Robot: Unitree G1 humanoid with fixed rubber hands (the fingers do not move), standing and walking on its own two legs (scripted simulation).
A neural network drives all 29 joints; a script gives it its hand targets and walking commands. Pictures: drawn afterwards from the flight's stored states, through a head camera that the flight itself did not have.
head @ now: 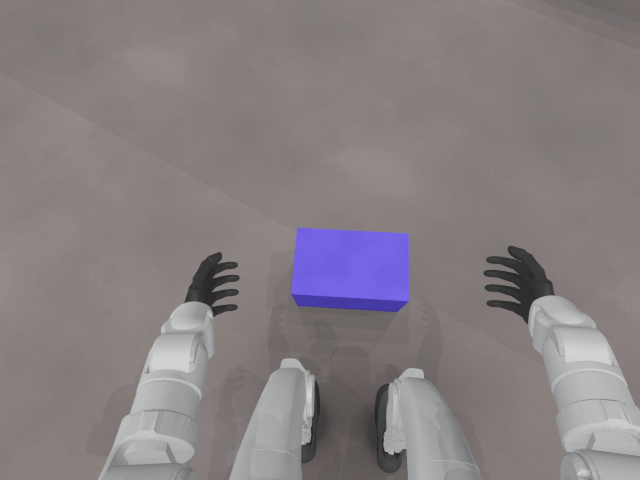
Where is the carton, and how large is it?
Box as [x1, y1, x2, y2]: [291, 228, 408, 311]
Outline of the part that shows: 297,228 291,294 298,305 397,311 408,301 408,233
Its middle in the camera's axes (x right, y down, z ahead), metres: +0.08 +0.08 +1.04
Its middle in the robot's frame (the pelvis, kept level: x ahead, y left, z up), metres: +0.48 +0.00 -0.59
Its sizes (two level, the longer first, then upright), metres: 0.283 0.172 0.182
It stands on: the floor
